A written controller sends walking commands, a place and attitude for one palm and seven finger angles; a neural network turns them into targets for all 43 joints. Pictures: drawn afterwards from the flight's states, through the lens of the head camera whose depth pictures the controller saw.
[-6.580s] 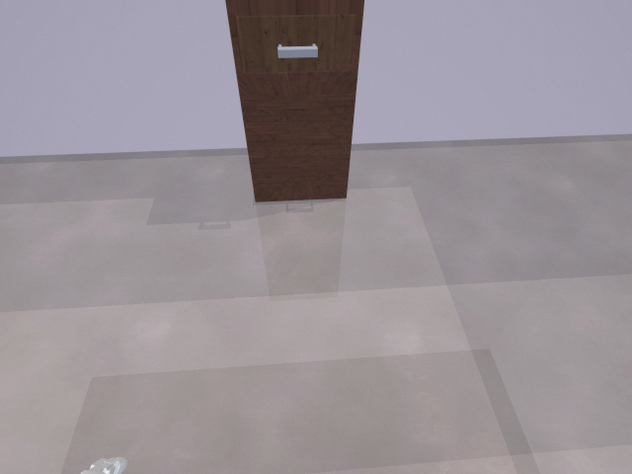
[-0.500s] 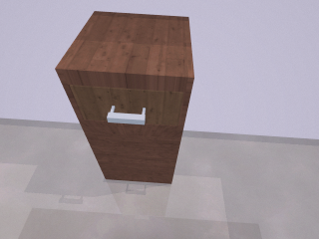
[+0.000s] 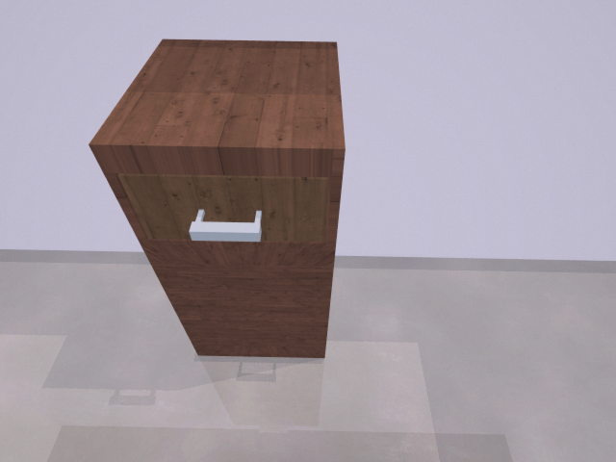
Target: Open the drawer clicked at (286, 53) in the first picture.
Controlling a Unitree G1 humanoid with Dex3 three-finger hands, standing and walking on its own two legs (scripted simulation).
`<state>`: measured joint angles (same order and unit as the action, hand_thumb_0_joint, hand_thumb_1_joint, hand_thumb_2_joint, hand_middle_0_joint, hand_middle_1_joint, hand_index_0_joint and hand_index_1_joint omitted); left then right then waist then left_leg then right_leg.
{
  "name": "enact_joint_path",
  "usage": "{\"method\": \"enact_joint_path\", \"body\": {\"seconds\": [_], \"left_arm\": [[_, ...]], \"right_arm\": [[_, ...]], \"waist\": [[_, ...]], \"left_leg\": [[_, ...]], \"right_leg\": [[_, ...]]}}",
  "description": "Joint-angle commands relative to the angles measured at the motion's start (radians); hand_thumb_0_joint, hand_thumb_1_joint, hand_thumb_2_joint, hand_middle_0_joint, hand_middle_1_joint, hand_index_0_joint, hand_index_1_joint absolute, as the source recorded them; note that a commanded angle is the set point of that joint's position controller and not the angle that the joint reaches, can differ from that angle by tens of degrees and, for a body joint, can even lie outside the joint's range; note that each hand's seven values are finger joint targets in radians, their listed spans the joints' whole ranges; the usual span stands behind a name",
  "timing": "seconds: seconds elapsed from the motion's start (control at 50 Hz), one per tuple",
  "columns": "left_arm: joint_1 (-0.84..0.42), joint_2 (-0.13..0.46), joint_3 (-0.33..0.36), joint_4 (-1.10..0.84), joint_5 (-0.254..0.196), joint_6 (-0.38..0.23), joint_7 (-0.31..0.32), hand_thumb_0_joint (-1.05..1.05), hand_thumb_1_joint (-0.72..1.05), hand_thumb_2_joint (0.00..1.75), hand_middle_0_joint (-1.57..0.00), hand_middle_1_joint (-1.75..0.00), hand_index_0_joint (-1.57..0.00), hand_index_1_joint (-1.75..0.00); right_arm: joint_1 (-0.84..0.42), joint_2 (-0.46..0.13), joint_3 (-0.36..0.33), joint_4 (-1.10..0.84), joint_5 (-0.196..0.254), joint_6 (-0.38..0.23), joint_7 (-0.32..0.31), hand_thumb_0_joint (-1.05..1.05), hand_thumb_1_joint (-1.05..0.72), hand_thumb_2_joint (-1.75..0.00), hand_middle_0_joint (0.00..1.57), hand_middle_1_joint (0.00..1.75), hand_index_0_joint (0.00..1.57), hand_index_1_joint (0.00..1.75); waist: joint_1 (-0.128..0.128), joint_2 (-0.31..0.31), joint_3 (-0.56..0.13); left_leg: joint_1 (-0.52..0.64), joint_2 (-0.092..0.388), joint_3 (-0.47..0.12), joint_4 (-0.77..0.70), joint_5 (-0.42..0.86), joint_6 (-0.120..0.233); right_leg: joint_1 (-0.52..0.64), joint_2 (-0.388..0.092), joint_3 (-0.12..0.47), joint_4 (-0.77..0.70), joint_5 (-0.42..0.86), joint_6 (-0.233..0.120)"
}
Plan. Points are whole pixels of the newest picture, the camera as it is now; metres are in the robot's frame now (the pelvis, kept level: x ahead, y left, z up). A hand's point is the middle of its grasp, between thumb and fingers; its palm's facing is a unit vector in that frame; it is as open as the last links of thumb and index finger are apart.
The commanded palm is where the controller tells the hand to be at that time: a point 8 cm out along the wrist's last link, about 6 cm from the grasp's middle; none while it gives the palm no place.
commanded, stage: come to a stop and stand still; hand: left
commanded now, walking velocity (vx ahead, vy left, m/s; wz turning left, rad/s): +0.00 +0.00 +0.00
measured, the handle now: (228, 223) +0.55 +0.18 -0.06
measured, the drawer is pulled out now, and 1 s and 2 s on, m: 0.00 0.00 0.00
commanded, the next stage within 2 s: look again from close up in 0.14 s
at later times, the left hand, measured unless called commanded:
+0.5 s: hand out of the picture +0.02 +0.19 -0.18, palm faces +0.02 -0.98 -0.21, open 7.3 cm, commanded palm none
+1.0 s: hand (143, 460) +0.15 +0.23 -0.11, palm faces -0.13 -0.80 -0.58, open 7.4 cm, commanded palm +0.14 +0.26 -0.06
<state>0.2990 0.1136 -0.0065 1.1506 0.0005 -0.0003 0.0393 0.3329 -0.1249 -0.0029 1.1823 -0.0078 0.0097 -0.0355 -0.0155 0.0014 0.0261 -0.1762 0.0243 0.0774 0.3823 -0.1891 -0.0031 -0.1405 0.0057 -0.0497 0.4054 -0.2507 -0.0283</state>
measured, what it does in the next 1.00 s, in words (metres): stands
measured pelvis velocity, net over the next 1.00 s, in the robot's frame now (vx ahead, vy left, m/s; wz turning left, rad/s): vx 0.03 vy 0.03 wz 0.01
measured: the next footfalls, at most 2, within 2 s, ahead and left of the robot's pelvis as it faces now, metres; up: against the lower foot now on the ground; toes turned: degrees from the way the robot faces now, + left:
none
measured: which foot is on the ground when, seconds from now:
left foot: down 0.00-1.00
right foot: down 0.00-1.00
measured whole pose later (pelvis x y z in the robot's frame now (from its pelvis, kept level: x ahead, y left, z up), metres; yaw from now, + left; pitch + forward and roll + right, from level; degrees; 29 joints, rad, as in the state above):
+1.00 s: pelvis +0.03 +0.03 -0.01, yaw +1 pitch +3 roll +2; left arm 0.44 0.26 -0.08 0.27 0.30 0.10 0.21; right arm 0.33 -0.19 -0.01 0.89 0.02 -0.22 -0.08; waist -0.01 -0.02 -0.01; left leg -0.27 -0.06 0.09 0.50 -0.28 0.04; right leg -0.31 -0.04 -0.03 0.65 -0.35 -0.02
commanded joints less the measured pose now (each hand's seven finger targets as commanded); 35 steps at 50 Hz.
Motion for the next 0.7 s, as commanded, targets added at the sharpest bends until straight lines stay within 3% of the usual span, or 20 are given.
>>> {"method": "enact_joint_path", "body": {"seconds": [0.0, 0.2, 0.22, 0.24, 0.26, 0.28, 0.32, 0.38, 0.44, 0.68], "left_arm": [[0.070, 0.091, 0.017, -0.025, 0.002, -0.012, 0.004, 0.00, 0.90, 0.90, -0.20, -0.30, -0.20, -0.30], [0.093, 0.074, 0.014, -0.019, 0.004, -0.016, 0.007, 0.00, 0.90, 0.90, -0.20, -0.30, -0.20, -0.30], [0.147, 0.119, 0.012, -0.009, 0.025, -0.050, 0.039, 0.00, 0.90, 0.90, -0.20, -0.30, -0.20, -0.30], [0.104, 0.154, 0.019, -0.060, 0.019, -0.058, 0.031, 0.00, 0.90, 0.90, -0.20, -0.30, -0.20, -0.30], [0.061, 0.143, 0.016, -0.081, 0.017, -0.061, 0.023, 0.00, 0.90, 0.90, -0.20, -0.30, -0.20, -0.30], [0.047, 0.127, 0.015, -0.095, 0.014, -0.063, 0.020, 0.00, 0.90, 0.90, -0.20, -0.30, -0.20, -0.30], [0.055, 0.114, 0.012, -0.102, 0.012, -0.058, 0.015, 0.00, 0.90, 0.90, -0.20, -0.30, -0.20, -0.30], [0.085, 0.098, 0.005, -0.092, 0.011, -0.047, 0.012, 0.00, 0.90, 0.90, -0.20, -0.30, -0.20, -0.30], [0.082, 0.105, 0.005, -0.096, 0.011, -0.035, 0.010, 0.00, 0.90, 0.90, -0.20, -0.30, -0.20, -0.30], [0.057, 0.142, 0.011, -0.097, 0.009, -0.020, 0.006, 0.00, 0.90, 0.90, -0.20, -0.30, -0.20, -0.30]], "right_arm": [[0.054, -0.072, -0.006, -0.027, -0.001, -0.018, -0.002, 0.00, -0.90, -0.90, 0.20, 0.30, 0.20, 0.30], [0.065, -0.065, -0.007, -0.027, 0.000, -0.023, -0.005, 0.00, -0.90, -0.90, 0.20, 0.30, 0.20, 0.30], [-0.069, -0.100, -0.005, -0.110, 0.003, -0.042, 0.012, 0.00, -0.90, -0.90, 0.20, 0.30, 0.20, 0.30], [0.009, -0.047, -0.007, -0.138, -0.002, -0.028, 0.016, 0.00, -0.90, -0.90, 0.20, 0.30, 0.20, 0.30], [0.046, -0.053, -0.010, -0.127, -0.006, -0.026, 0.019, 0.00, -0.90, -0.90, 0.20, 0.30, 0.20, 0.30], [0.069, -0.059, -0.009, -0.127, -0.008, -0.030, 0.021, 0.00, -0.90, -0.90, 0.20, 0.30, 0.20, 0.30], [0.077, -0.072, -0.003, -0.135, -0.010, -0.039, 0.020, 0.00, -0.90, -0.90, 0.20, 0.30, 0.20, 0.30], [0.054, -0.095, 0.001, -0.143, -0.006, -0.047, 0.011, 0.00, -0.90, -0.90, 0.20, 0.30, 0.20, 0.30], [0.043, -0.112, 0.004, -0.142, -0.007, -0.042, 0.009, 0.00, -0.90, -0.90, 0.20, 0.30, 0.20, 0.30], [0.007, -0.142, 0.008, -0.114, -0.007, -0.041, 0.004, 0.00, -0.90, -0.90, 0.20, 0.30, 0.20, 0.30]], "waist": [[0.012, -0.005, 0.064], [0.012, 0.000, 0.064], [0.057, -0.029, 0.116], [-0.017, -0.030, 0.032], [-0.032, -0.025, -0.002], [-0.042, -0.006, -0.009], [-0.024, 0.067, -0.022], [0.001, 0.009, 0.006], [0.007, -0.018, 0.062], [0.016, -0.001, 0.032]], "left_leg": [[0.013, 0.076, -0.090, -0.057, 0.009, 0.016], [0.023, 0.083, -0.091, -0.049, 0.053, 0.019], [-0.121, 0.080, -0.054, 0.190, 0.056, -0.011], [-0.090, 0.044, -0.070, 0.175, -0.126, 0.002], [-0.058, 0.041, -0.067, 0.171, -0.109, 0.002], [-0.046, 0.045, -0.079, 0.141, -0.049, 0.008], [-0.042, 0.065, -0.095, 0.101, 0.031, 0.030], [-0.060, 0.083, -0.113, 0.078, 0.126, 0.047], [-0.076, 0.085, -0.115, 0.053, 0.107, 0.051], [-0.004, 0.083, -0.103, 0.024, 0.201, 0.053]], "right_leg": [[-0.103, -0.111, 0.122, -0.121, 0.004, -0.004], [-0.097, -0.104, 0.111, -0.101, 0.070, -0.003], [-0.101, -0.167, 0.168, -0.082, 0.464, 0.026], [-0.095, -0.212, 0.208, -0.096, 0.263, -0.025], [-0.127, -0.185, 0.189, -0.097, 0.055, -0.052], [-0.140, -0.151, 0.170, -0.069, 0.007, -0.059], [-0.117, -0.104, 0.125, 0.001, 0.044, -0.046], [-0.081, -0.088, 0.100, 0.039, 0.128, -0.032], [-0.089, -0.081, 0.092, 0.037, 0.090, -0.023], [-0.039, -0.095, 0.082, 0.032, 0.160, -0.005]]}}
